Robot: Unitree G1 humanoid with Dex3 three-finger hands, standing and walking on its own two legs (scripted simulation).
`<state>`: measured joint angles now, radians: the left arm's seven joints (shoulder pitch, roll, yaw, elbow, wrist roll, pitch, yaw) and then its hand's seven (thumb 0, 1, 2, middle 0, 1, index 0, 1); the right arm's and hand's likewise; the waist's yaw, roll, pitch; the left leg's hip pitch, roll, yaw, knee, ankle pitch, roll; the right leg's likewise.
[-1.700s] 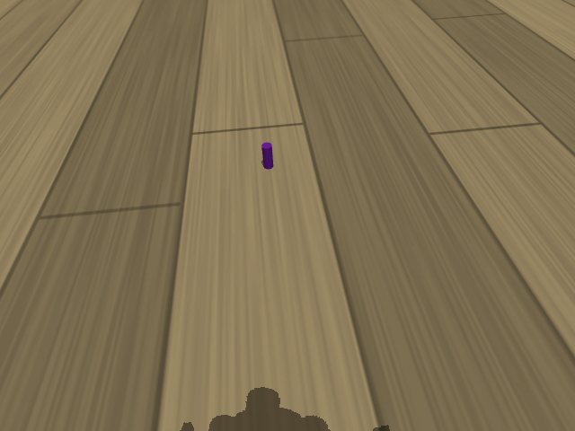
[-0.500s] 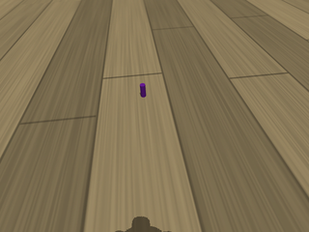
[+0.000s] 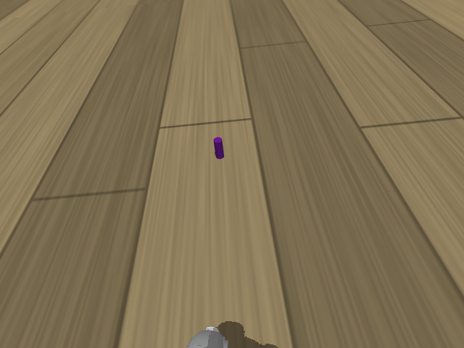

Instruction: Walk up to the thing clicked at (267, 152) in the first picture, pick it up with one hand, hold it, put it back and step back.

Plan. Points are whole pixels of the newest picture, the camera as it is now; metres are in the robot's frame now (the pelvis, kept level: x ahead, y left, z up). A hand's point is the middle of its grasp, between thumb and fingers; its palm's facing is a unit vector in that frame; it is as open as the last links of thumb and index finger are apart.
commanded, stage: walk up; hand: left
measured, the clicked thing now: (218, 148) +1.37 +0.24 -0.71
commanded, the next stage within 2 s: none
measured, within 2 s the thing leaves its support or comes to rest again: neither
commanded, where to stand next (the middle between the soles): +1.01 +0.04 m, yaw -2 degrees
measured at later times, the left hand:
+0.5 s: hand (137, 264) +0.33 +0.28 -0.14, palm faces -0.07 -0.92 -0.37, open 7.4 cm
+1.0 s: hand (153, 215) +0.49 +0.30 -0.17, palm faces -0.01 -0.93 -0.37, open 7.4 cm
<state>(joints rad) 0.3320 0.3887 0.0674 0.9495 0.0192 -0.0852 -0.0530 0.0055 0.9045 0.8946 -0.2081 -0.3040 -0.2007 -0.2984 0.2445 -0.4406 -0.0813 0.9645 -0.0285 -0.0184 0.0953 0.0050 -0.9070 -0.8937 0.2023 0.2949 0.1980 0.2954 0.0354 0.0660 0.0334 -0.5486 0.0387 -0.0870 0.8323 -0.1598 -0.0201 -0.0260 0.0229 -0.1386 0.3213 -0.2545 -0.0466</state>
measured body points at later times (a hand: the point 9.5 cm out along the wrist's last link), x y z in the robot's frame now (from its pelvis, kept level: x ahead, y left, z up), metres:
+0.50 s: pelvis +0.26 +0.01 -0.01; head +0.27 +0.00 +0.44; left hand +0.33 +0.33 -0.11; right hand +0.33 -0.31 -0.12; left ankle +0.23 +0.14 -0.74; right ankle +0.37 -0.15 -0.72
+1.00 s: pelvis +0.48 +0.01 -0.03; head +0.50 +0.02 +0.42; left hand +0.49 +0.34 -0.14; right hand +0.61 -0.31 -0.12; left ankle +0.57 +0.12 -0.75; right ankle +0.41 -0.14 -0.72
